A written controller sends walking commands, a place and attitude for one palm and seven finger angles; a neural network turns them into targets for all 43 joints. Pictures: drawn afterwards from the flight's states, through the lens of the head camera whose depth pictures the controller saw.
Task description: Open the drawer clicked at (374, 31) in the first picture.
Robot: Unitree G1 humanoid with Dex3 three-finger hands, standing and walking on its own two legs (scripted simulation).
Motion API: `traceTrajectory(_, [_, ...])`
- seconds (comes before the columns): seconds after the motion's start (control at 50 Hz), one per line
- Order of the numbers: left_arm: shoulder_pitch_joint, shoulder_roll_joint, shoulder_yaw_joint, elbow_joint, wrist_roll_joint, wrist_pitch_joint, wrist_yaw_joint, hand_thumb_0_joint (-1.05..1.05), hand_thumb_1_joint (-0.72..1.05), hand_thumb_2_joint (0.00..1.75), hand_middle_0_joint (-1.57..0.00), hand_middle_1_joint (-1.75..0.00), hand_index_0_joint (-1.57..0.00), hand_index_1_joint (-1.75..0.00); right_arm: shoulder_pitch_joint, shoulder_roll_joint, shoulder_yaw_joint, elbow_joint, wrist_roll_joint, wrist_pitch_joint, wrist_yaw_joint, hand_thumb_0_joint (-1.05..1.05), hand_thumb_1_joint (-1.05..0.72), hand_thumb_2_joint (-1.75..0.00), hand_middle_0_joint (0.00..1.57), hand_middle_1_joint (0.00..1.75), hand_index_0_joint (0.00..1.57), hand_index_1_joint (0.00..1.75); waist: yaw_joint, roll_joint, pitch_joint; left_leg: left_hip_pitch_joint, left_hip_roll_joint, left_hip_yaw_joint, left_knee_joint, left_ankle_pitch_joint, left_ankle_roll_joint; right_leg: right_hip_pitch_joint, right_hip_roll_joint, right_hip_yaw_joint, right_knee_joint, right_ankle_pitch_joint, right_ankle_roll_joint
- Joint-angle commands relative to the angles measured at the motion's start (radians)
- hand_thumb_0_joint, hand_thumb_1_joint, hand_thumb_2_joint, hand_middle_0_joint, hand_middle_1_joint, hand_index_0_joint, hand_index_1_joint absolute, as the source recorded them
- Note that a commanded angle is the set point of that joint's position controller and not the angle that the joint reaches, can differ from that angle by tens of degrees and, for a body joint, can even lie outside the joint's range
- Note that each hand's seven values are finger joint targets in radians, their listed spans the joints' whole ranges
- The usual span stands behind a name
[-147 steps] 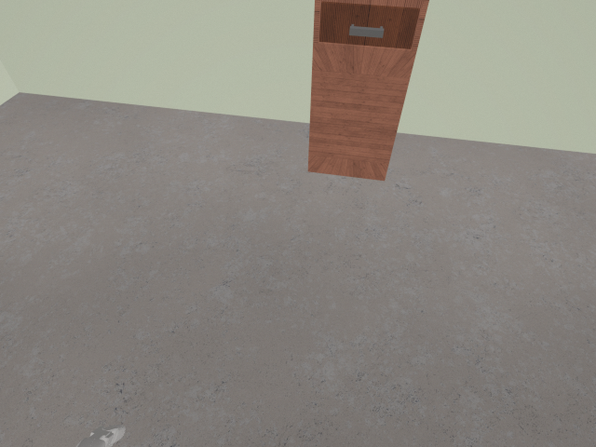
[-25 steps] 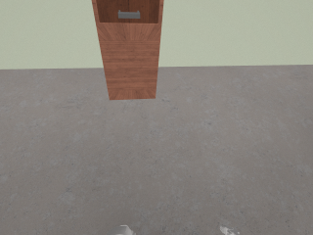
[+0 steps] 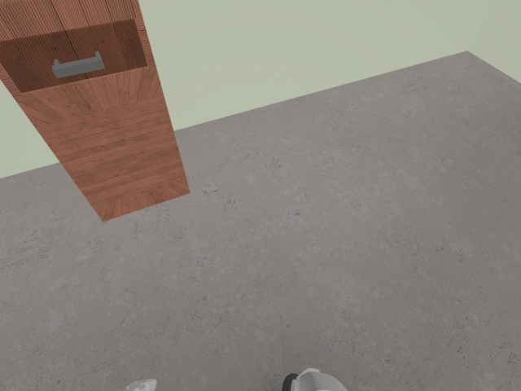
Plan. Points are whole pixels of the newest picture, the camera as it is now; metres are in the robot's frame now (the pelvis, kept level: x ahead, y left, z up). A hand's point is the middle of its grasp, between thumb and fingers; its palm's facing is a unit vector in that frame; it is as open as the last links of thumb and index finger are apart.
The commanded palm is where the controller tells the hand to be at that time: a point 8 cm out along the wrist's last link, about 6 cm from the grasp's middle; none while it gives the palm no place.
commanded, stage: walk to a spot facing it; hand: left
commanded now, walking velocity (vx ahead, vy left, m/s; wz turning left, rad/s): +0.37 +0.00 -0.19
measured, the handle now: (78, 62) +0.93 +0.50 -0.01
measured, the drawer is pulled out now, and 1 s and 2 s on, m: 0.00 0.00 0.00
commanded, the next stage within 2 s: turn to face it in 0.28 s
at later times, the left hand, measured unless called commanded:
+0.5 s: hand (162, 377) +0.18 +0.18 -0.18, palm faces +0.12 -0.98 -0.14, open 7.4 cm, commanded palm none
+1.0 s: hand (159, 287) +0.33 +0.20 -0.14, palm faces +0.26 -0.93 -0.27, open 7.4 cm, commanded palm none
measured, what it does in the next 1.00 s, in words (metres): walks ahead: right foot, then left foot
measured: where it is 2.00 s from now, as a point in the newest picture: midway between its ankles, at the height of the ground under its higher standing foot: (245, 337)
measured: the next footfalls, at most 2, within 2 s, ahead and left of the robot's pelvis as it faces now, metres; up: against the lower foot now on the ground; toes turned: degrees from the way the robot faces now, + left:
right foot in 0.02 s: +0.15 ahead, -0.10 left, +0.00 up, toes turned -9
left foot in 0.50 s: +0.36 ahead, +0.12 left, +0.00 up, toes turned +12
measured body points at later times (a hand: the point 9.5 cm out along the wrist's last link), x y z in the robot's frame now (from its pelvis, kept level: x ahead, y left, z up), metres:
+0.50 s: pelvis +0.22 +0.01 +0.00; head +0.23 +0.04 +0.45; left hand +0.17 +0.23 -0.17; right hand +0.33 -0.23 -0.13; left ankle +0.32 +0.12 -0.73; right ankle +0.11 -0.10 -0.72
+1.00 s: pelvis +0.28 -0.02 +0.00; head +0.29 -0.03 +0.45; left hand +0.31 +0.25 -0.12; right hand +0.37 -0.24 -0.16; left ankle +0.32 +0.11 -0.72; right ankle +0.31 -0.12 -0.73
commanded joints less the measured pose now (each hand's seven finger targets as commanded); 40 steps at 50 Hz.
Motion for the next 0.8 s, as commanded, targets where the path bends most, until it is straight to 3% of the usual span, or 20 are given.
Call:
traceTrajectory(0.0, [0.405, 0.23, 0.065, 0.057, 0.005, -0.065, 0.025, 0.0, 0.9, 0.9, -0.2, -0.3, -0.2, -0.3, 0.022, -0.118, -0.017, -0.072, 0.025, -0.022, 0.007, 0.0, -0.9, -0.9, 0.2, 0.3, 0.2, 0.3, 0.223, -0.149, -0.301, -0.51, 0.063, -0.03, 0.693, 0.349, 0.044, 0.764, -0.24, 0.373, -0.137, 0.124, -0.164])
traceTrajectory(0.02, [0.453, 0.292, 0.073, 0.075, -0.019, -0.064, 0.032, 0.0, 0.9, 0.9, -0.2, -0.3, -0.2, -0.3, -0.02, -0.106, -0.012, -0.105, 0.03, -0.024, 0.001, 0.0, -0.9, -0.9, 0.2, 0.3, 0.2, 0.3, 0.21, -0.199, -0.36, -0.683, -0.04, -0.154, 0.942, -0.131, 0.027, 0.853, -0.39, 0.658, -0.243, 0.319, -0.259])
traceTrajectory(0.04, [0.393, 0.265, 0.074, 0.065, -0.026, -0.06, 0.042, 0.0, 0.9, 0.9, -0.2, -0.3, -0.2, -0.3, -0.085, -0.135, -0.021, -0.111, 0.032, -0.02, -0.001, 0.0, -0.9, -0.9, 0.2, 0.3, 0.2, 0.3, 0.205, -0.118, -0.306, -0.697, 0.013, -0.265, 1.009, -0.067, 0.051, 0.761, -0.379, 0.605, -0.273, 0.279, -0.263])
traceTrajectory(0.06, [0.324, 0.224, 0.058, 0.049, -0.023, -0.063, 0.046, 0.0, 0.9, 0.9, -0.2, -0.3, -0.2, -0.3, -0.15, -0.112, -0.025, -0.114, 0.023, -0.018, 0.005, 0.0, -0.9, -0.9, 0.2, 0.3, 0.2, 0.3, 0.191, -0.061, -0.18, -0.731, 0.054, -0.283, 1.004, 0.02, 0.047, 0.617, -0.34, 0.494, -0.285, 0.312, -0.219])
traceTrajectory(0.1, [0.221, 0.141, 0.029, 0.039, -0.02, -0.07, 0.049, 0.0, 0.9, 0.9, -0.2, -0.3, -0.2, -0.3, -0.152, -0.076, -0.021, -0.111, 0.01, 0.006, 0.002, 0.0, -0.9, -0.9, 0.2, 0.3, 0.2, 0.3, 0.109, 0.021, -0.059, -0.666, 0.094, -0.315, 0.9, 0.092, 0.043, 0.364, -0.287, 0.351, -0.337, 0.259, -0.157])
traceTrajectory(0.14, [0.173, 0.101, 0.014, 0.04, -0.009, -0.08, 0.051, 0.0, 0.9, 0.9, -0.2, -0.3, -0.2, -0.3, -0.071, -0.04, -0.023, -0.082, 0.004, 0.03, 0.007, 0.0, -0.9, -0.9, 0.2, 0.3, 0.2, 0.3, 0.046, -0.016, -0.027, -0.591, 0.088, -0.299, 0.812, 0.141, 0.035, 0.231, -0.229, 0.226, -0.382, 0.21, -0.116])
traceTrajectory(0.16, [0.181, 0.074, 0.017, 0.031, -0.006, -0.085, 0.051, 0.0, 0.9, 0.9, -0.2, -0.3, -0.2, -0.3, -0.058, -0.032, -0.024, -0.08, -0.002, 0.039, 0.01, 0.0, -0.9, -0.9, 0.2, 0.3, 0.2, 0.3, 0.04, -0.058, -0.021, -0.578, 0.087, -0.287, 0.774, 0.164, 0.028, 0.192, -0.21, 0.194, -0.392, 0.201, -0.11])
traceTrajectory(0.24, [0.176, 0.092, 0.009, 0.037, -0.01, -0.091, 0.047, 0.0, 0.9, 0.9, -0.2, -0.3, -0.2, -0.3, -0.146, -0.047, -0.026, -0.123, 0.002, 0.044, 0.027, 0.0, -0.9, -0.9, 0.2, 0.3, 0.2, 0.3, 0.041, -0.126, -0.007, -0.625, 0.082, -0.275, 0.588, 0.268, 0.015, 0.234, -0.181, 0.129, -0.421, 0.17, -0.104])
traceTrajectory(0.3, [0.229, 0.103, 0.005, 0.052, -0.012, -0.091, 0.046, 0.0, 0.9, 0.9, -0.2, -0.3, -0.2, -0.3, -0.277, -0.062, -0.019, -0.163, 0.004, 0.034, 0.038, 0.0, -0.9, -0.9, 0.2, 0.3, 0.2, 0.3, 0.082, -0.126, 0.022, -0.626, 0.059, -0.244, 0.41, 0.293, 0.02, 0.299, -0.183, 0.116, -0.399, 0.245, -0.097])
traceTrajectory(0.38, [0.271, 0.131, 0.005, 0.072, -0.008, -0.086, 0.052, 0.0, 0.9, 0.9, -0.2, -0.3, -0.2, -0.3, -0.35, -0.079, -0.013, -0.189, 0.007, 0.024, 0.042, 0.0, -0.9, -0.9, 0.2, 0.3, 0.2, 0.3, 0.098, -0.076, 0.04, -0.577, 0.022, -0.22, 0.282, 0.27, 0.05, 0.391, -0.217, 0.108, -0.34, 0.398, -0.083])
traceTrajectory(0.4, [0.274, 0.138, 0.005, 0.076, -0.009, -0.083, 0.055, 0.0, 0.9, 0.9, -0.2, -0.3, -0.2, -0.3, -0.339, -0.083, -0.012, -0.184, 0.007, 0.024, 0.039, 0.0, -0.9, -0.9, 0.2, 0.3, 0.2, 0.3, 0.09, -0.07, 0.028, -0.54, 0.001, -0.209, 0.253, 0.262, 0.06, 0.413, -0.215, 0.084, -0.301, 0.482, -0.072])
traceTrajectory(0.44, [0.258, 0.147, 0.005, 0.074, -0.013, -0.075, 0.06, 0.0, 0.9, 0.9, -0.2, -0.3, -0.2, -0.3, -0.193, -0.127, -0.021, -0.145, 0.002, 0.022, 0.03, 0.0, -0.9, -0.9, 0.2, 0.3, 0.2, 0.3, 0.024, -0.028, -0.055, -0.341, -0.042, -0.198, 0.147, 0.369, 0.077, 0.414, -0.179, 0.003, -0.082, 0.586, -0.022])
traceTrajectory(0.46, [0.268, 0.135, 0.005, 0.061, -0.02, -0.068, 0.061, 0.0, 0.9, 0.9, -0.2, -0.3, -0.2, -0.3, -0.077, -0.191, -0.035, -0.124, -0.005, 0.017, 0.023, 0.0, -0.9, -0.9, 0.2, 0.3, 0.2, 0.3, -0.014, 0.065, -0.152, -0.135, 0.018, -0.287, 0.109, 0.629, 0.111, 0.313, -0.121, -0.033, 0.133, 0.445, 0.029])
traceTrajectory(0.48, [0.314, 0.09, 0.0, 0.04, -0.039, -0.065, 0.056, 0.0, 0.9, 0.9, -0.2, -0.3, -0.2, -0.3, 0.0, -0.297, -0.053, -0.12, -0.008, 0.014, 0.011, 0.0, -0.9, -0.9, 0.2, 0.3, 0.2, 0.3, -0.018, 0.308, -0.266, 0.084, 0.255, -0.594, 0.087, 1.019, 0.233, 0.079, 0.017, -0.063, 0.422, -0.097, 0.087])
traceTrajectory(0.5, [0.293, 0.097, -0.006, 0.016, -0.034, -0.064, 0.059, 0.0, 0.9, 0.9, -0.2, -0.3, -0.2, -0.3, 0.002, -0.321, -0.049, -0.112, 0.012, 0.027, 0.004, 0.0, -0.9, -0.9, 0.2, 0.3, 0.2, 0.3, -0.008, 0.311, -0.299, 0.068, 0.353, -0.698, 0.016, 1.119, 0.325, 0.027, 0.047, 0.043, 0.624, -0.468, 0.082])
traceTrajectory(0.52, [0.239, 0.108, -0.001, 0.002, -0.028, -0.053, 0.063, 0.0, 0.9, 0.9, -0.2, -0.3, -0.2, -0.3, -0.059, -0.3, -0.047, -0.126, 0.015, 0.031, -0.001, 0.0, -0.9, -0.9, 0.2, 0.3, 0.2, 0.3, 0.008, 0.195, -0.217, -0.024, 0.334, -0.66, -0.016, 0.964, 0.329, -0.024, 0.009, 0.103, 0.673, -0.415, 0.075])
traceTrajectory(0.58, [0.185, 0.085, 0.011, 0.002, -0.018, -0.029, 0.052, 0.0, 0.9, 0.9, -0.2, -0.3, -0.2, -0.3, -0.229, -0.215, -0.027, -0.18, 0.013, 0.026, -0.008, 0.0, -0.9, -0.9, 0.2, 0.3, 0.2, 0.3, 0.066, 0.136, -0.102, -0.26, 0.213, -0.535, -0.076, 0.73, 0.241, -0.024, -0.054, 0.143, 0.606, -0.248, 0.102])
traceTrajectory(0.62, [0.232, 0.068, 0.013, 0.007, -0.019, -0.006, 0.052, 0.0, 0.9, 0.9, -0.2, -0.3, -0.2, -0.3, -0.275, -0.21, -0.029, -0.196, 0.014, 0.03, -0.006, 0.0, -0.9, -0.9, 0.2, 0.3, 0.2, 0.3, 0.095, 0.143, -0.121, -0.333, 0.161, -0.47, -0.103, 0.618, 0.212, 0.038, -0.043, 0.126, 0.542, -0.195, 0.113])
traceTrajectory(0.72, [0.195, 0.071, 0.025, -0.032, -0.012, 0.024, 0.055, 0.0, 0.9, 0.9, -0.2, -0.3, -0.2, -0.3, -0.283, -0.228, -0.049, -0.217, 0.009, 0.054, 0.002, 0.0, -0.9, -0.9, 0.2, 0.3, 0.2, 0.3, 0.085, 0.123, -0.097, -0.392, 0.136, -0.525, -0.175, 0.252, 0.216, 0.022, -0.031, 0.116, 0.433, -0.141, 0.126])
traceTrajectory(0.78, [0.14, 0.073, 0.027, -0.068, -0.013, 0.027, 0.057, 0.0, 0.9, 0.9, -0.2, -0.3, -0.2, -0.3, -0.274, -0.237, -0.058, -0.221, 0.003, 0.065, 0.004, 0.0, -0.9, -0.9, 0.2, 0.3, 0.2, 0.3, 0.069, 0.141, -0.084, -0.375, 0.139, -0.571, -0.174, 0.188, 0.228, 0.017, -0.022, 0.116, 0.323, -0.166, 0.126])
